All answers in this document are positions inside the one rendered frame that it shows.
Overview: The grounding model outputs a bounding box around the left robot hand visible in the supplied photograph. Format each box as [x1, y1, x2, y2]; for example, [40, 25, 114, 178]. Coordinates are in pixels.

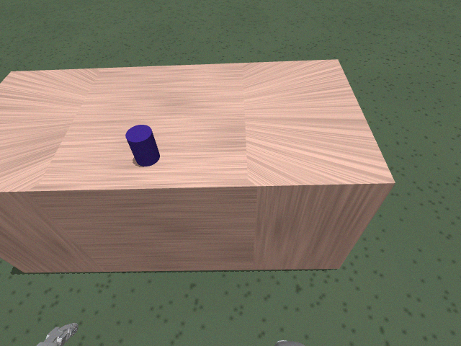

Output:
[37, 323, 79, 346]

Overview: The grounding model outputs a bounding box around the can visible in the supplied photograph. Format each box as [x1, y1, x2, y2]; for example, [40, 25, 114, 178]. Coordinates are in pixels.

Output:
[125, 125, 160, 167]

